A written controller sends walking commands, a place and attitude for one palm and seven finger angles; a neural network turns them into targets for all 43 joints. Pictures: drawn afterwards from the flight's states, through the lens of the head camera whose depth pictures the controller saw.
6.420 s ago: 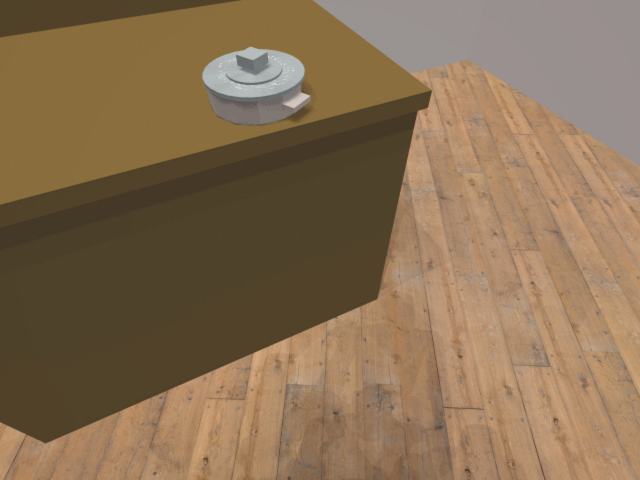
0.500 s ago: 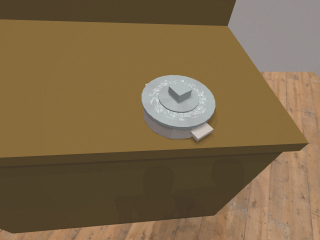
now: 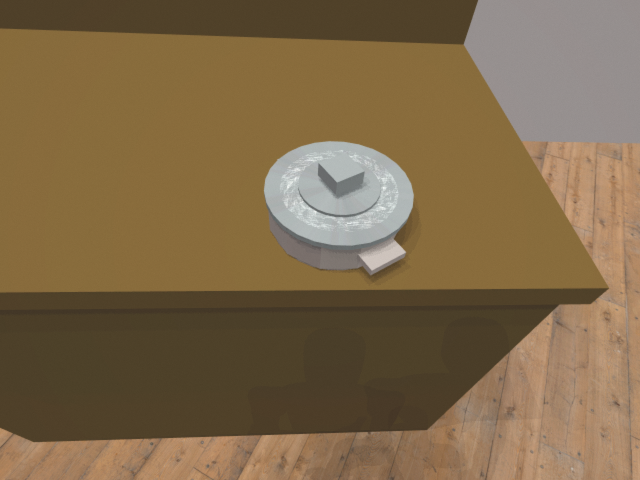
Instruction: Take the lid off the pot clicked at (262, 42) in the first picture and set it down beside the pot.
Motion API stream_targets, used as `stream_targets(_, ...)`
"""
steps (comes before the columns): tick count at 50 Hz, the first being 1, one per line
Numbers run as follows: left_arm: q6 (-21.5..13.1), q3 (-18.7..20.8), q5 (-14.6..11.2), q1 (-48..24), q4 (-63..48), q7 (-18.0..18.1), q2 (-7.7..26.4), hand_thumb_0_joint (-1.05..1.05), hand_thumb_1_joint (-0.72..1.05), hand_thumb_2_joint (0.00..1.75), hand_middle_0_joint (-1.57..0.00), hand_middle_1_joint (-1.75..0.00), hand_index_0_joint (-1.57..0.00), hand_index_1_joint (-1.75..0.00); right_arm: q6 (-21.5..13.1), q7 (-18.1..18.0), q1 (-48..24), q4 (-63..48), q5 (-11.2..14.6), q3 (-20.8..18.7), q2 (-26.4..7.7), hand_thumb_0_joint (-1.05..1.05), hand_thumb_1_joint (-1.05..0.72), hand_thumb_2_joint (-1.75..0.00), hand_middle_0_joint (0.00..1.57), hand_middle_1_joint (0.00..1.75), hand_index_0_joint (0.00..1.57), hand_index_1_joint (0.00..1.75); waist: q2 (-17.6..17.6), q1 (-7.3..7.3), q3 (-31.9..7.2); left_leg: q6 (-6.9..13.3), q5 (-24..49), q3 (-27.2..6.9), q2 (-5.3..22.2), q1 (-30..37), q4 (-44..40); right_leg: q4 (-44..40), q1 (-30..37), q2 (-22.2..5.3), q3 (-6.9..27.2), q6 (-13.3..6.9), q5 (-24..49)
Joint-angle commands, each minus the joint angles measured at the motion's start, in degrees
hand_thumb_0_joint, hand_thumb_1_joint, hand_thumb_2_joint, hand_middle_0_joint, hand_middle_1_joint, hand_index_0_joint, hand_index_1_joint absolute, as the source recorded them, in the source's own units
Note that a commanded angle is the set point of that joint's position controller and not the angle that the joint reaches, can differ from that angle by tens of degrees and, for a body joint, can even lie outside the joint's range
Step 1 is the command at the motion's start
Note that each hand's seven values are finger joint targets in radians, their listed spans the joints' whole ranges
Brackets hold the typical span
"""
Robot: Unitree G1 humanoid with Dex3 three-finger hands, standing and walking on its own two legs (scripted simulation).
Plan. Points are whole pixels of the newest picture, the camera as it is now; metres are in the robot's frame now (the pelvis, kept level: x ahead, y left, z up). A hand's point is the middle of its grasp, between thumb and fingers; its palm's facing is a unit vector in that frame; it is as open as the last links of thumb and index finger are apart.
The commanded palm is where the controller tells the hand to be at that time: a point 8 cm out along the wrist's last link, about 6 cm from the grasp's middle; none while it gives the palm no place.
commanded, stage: shuffle to correct the standing spot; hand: left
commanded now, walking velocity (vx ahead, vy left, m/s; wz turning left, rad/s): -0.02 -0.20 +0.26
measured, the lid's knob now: (340, 173) +0.44 +0.00 +0.16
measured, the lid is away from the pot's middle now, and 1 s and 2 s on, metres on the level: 0.00 0.00 0.00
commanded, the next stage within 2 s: come to a stop and stand still in 0.88 s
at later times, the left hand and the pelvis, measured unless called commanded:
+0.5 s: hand out of the picture +0.01 +0.09 -0.19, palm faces +0.11 -0.98 -0.14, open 7.3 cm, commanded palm none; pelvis +0.00 -0.08 -0.01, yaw +4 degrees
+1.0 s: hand out of the picture +0.06 +0.00 -0.18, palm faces +0.08 -0.99 -0.14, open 7.4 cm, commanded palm none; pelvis +0.00 -0.18 +0.00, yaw +4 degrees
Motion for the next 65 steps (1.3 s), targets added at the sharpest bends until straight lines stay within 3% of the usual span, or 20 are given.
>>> stream_targets(1,-0.6,0.8,0.0,6.1,-2.7,-0.3,2.1,0.00,0.90,0.90,-0.20,-0.30,-0.20,-0.30,0.0,-0.2,2.0,-3.5,0.0,-2.5,-8.2,0.00,-0.90,-0.90,0.20,0.30,0.20,0.30,0.5,1.35,2.7,1.5,4.9,-9.0,10.7,-12.5,-3.6,-3.5,5.4,-2.5,1.7,-1.6,7.6)
stream_targets(16,-0.2,2.0,0.7,6.5,-7.6,-0.8,5.7,0.00,0.90,0.90,-0.20,-0.30,-0.20,-0.30,1.5,-1.0,0.8,-6.1,0.5,-2.3,-7.2,0.00,-0.90,-0.90,0.20,0.30,0.20,0.30,-1.2,-0.28,0.7,-1.3,-5.0,2.8,8.1,-7.0,11.0,-5.6,-2.2,-9.2,9.4,-7.9,24.6)
stream_targets(19,0.0,1.9,-0.1,4.5,-9.8,-1.1,3.9,0.00,0.90,0.90,-0.20,-0.30,-0.20,-0.30,0.7,-1.1,5.0,-5.5,-0.2,-3.4,-13.7,0.00,-0.90,-0.90,0.20,0.30,0.20,0.30,21.5,-2.24,0.4,9.1,20.9,-19.3,26.4,2.0,-4.7,15.2,-14.3,2.3,-2.0,2.8,0.4)
stream_targets(20,0.3,2.4,-0.2,1.7,-10.8,-0.6,5.4,0.00,0.90,0.90,-0.20,-0.30,-0.20,-0.30,0.5,-1.4,6.0,-6.1,-0.4,-3.6,-14.5,0.00,-0.90,-0.90,0.20,0.30,0.20,0.30,23.3,-3.91,2.0,13.8,31.2,-25.9,32.3,-1.1,-7.6,30.6,-17.9,3.3,3.7,2.1,-18.8)
stream_targets(22,0.2,3.0,-0.1,1.0,-11.8,-1.2,5.2,0.00,0.90,0.90,-0.20,-0.30,-0.20,-0.30,-0.4,-1.5,0.4,-8.5,-0.8,-3.3,-14.9,0.00,-0.90,-0.90,0.20,0.30,0.20,0.30,10.2,-0.32,0.5,10.4,35.1,-19.0,29.0,-1.8,-5.8,37.9,-18.8,1.8,8.7,-0.2,-17.1)
stream_targets(30,-0.8,3.0,-0.4,4.4,-10.7,-3.3,5.0,0.00,0.90,0.90,-0.20,-0.30,-0.20,-0.30,0.6,-0.1,-3.6,-10.6,-0.5,-5.3,-17.9,0.00,-0.90,-0.90,0.20,0.30,0.20,0.30,9.5,1.65,-4.0,-0.7,24.3,-3.1,16.6,-4.3,4.4,-2.1,0.6,3.3,-3.4,1.2,1.3)
stream_targets(32,-0.9,4.6,0.7,8.3,-9.9,-2.0,13.5,0.00,0.90,0.90,-0.20,-0.30,-0.20,-0.30,0.7,0.3,-4.2,-12.6,0.3,-4.6,-12.2,0.00,-0.90,-0.90,0.20,0.30,0.20,0.30,-14.1,3.17,-5.8,-5.2,-3.1,7.8,6.2,-19.4,19.7,-5.5,12.0,-10.6,12.6,-3.9,30.9)
stream_targets(35,0.0,4.1,1.3,6.3,-11.0,-1.3,12.5,0.00,0.90,0.90,-0.20,-0.30,-0.20,-0.30,1.5,-0.4,-6.9,-14.1,0.9,-4.5,-10.7,0.00,-0.90,-0.90,0.20,0.30,0.20,0.30,-14.9,3.32,-6.8,-3.5,-23.1,3.6,5.3,-21.6,33.4,-1.5,8.6,-13.0,15.4,-13.2,38.0)
stream_targets(39,0.5,2.6,0.7,-1.7,-13.1,-0.7,10.2,0.00,0.90,0.90,-0.20,-0.30,-0.20,-0.30,1.0,0.2,-0.9,-11.0,0.9,-3.7,-9.5,0.00,-0.90,-0.90,0.20,0.30,0.20,0.30,-6.6,-2.49,-4.1,-3.6,-0.3,6.6,4.8,-3.7,8.4,3.9,-4.8,-8.0,8.7,-7.1,28.9)
stream_targets(40,0.7,2.4,0.2,-1.3,-13.9,-0.9,8.4,0.00,0.90,0.90,-0.20,-0.30,-0.20,-0.30,0.5,0.2,-0.1,-11.1,0.5,-3.8,-11.7,0.00,-0.90,-0.90,0.20,0.30,0.20,0.30,0.5,-2.91,-2.8,-0.8,5.2,-1.0,10.5,1.2,1.0,9.1,-11.6,-4.4,6.2,-3.4,16.3)
stream_targets(41,1.1,1.9,-0.3,-0.3,-14.7,-1.3,5.4,0.00,0.90,0.90,-0.20,-0.30,-0.20,-0.30,-0.1,0.4,1.1,-11.9,-0.5,-4.5,-17.4,0.00,-0.90,-0.90,0.20,0.30,0.20,0.30,16.2,-3.42,-1.5,6.4,11.5,-21.3,26.2,1.6,-8.0,21.9,-18.9,2.7,0.2,1.2,-8.9)
stream_targets(42,1.0,2.1,-0.2,-1.6,-15.9,-1.3,8.0,0.00,0.90,0.90,-0.20,-0.30,-0.20,-0.30,0.1,0.4,2.1,-12.6,-0.8,-4.7,-20.2,0.00,-0.90,-0.90,0.20,0.30,0.20,0.30,12.3,-4.28,-0.9,12.3,15.4,-28.5,32.5,-3.1,-11.2,33.4,-18.0,3.0,5.3,1.0,-19.0)
stream_targets(47,1.2,2.5,-0.6,-1.5,-13.4,-2.7,7.0,0.00,0.90,0.90,-0.20,-0.30,-0.20,-0.30,-0.1,-0.1,-7.6,-14.4,-0.7,-3.4,-17.3,0.00,-0.90,-0.90,0.20,0.30,0.20,0.30,15.3,1.01,-0.8,6.5,21.6,-8.8,22.1,-4.8,-7.1,30.8,-14.5,0.1,5.8,2.0,-13.1)
stream_targets(51,0.2,1.9,-0.6,1.5,-12.4,-3.2,4.9,0.00,0.90,0.90,-0.20,-0.30,-0.20,-0.30,0.7,0.4,-7.2,-14.1,-0.6,-4.5,-19.1,0.00,-0.90,-0.90,0.20,0.30,0.20,0.30,13.3,1.50,-4.7,3.3,13.9,-5.5,19.6,-4.0,-3.6,8.2,-2.8,1.1,-0.3,1.5,-8.9)
stream_targets(53,-1.6,2.2,0.0,5.4,-10.1,-2.3,7.6,0.00,0.90,0.90,-0.20,-0.30,-0.20,-0.30,0.9,1.0,-5.5,-13.6,0.5,-4.1,-14.5,0.00,-0.90,-0.90,0.20,0.30,0.20,0.30,2.1,2.38,-6.4,-1.9,5.7,1.2,11.2,-8.0,8.8,-8.5,6.1,-0.5,2.2,2.0,4.9)
stream_targets(54,-2.4,2.6,0.3,5.3,-10.0,-1.3,11.9,0.00,0.90,0.90,-0.20,-0.30,-0.20,-0.30,1.0,1.5,-4.7,-14.4,1.0,-3.1,-9.4,0.00,-0.90,-0.90,0.20,0.30,0.20,0.30,-12.3,1.97,-5.1,-4.6,-10.1,5.4,6.0,-17.2,13.5,-12.4,9.0,-11.1,16.8,-0.8,10.6)
stream_targets(55,-2.6,2.2,0.1,5.1,-10.3,-1.1,13.2,0.00,0.90,0.90,-0.20,-0.30,-0.20,-0.30,1.4,1.8,-6.3,-15.1,1.0,-2.8,-9.5,0.00,-0.90,-0.90,0.20,0.30,0.20,0.30,-11.1,3.03,-4.0,-4.9,-15.0,2.9,6.0,-15.3,15.7,-14.6,3.5,-17.4,22.0,-5.7,9.3)
stream_targets(56,-2.7,1.5,0.5,2.3,-10.2,-1.2,12.5,0.00,0.90,0.90,-0.20,-0.30,-0.20,-0.30,1.2,2.2,-5.8,-14.0,1.0,-2.7,-8.8,0.00,-0.90,-0.90,0.20,0.30,0.20,0.30,-4.9,1.26,-3.3,-4.7,-11.4,2.4,5.7,-10.5,14.9,-12.9,-1.3,-15.7,20.1,-7.0,5.5)
stream_targets(58,-3.4,1.8,0.3,-0.4,-9.3,-0.9,11.5,0.00,0.90,0.90,-0.20,-0.30,-0.20,-0.30,1.1,2.1,-5.1,-12.1,1.0,-2.9,-10.0,0.00,-0.90,-0.90,0.20,0.30,0.20,0.30,-14.4,1.11,-2.0,-4.8,-8.3,2.0,5.5,-12.3,14.6,-9.6,2.5,-12.4,18.1,-5.9,19.5)
stream_targets(65,-2.0,1.9,0.0,-0.2,-9.5,0.1,9.8,0.00,0.90,0.90,-0.20,-0.30,-0.20,-0.30,-0.1,1.8,-4.6,-11.5,1.3,-3.0,-11.6,0.00,-0.90,-0.90,0.20,0.30,0.20,0.30,2.6,1.69,-3.7,-1.8,21.8,-0.7,9.5,2.5,2.7,-0.9,-2.3,-6.7,8.9,-1.4,22.0)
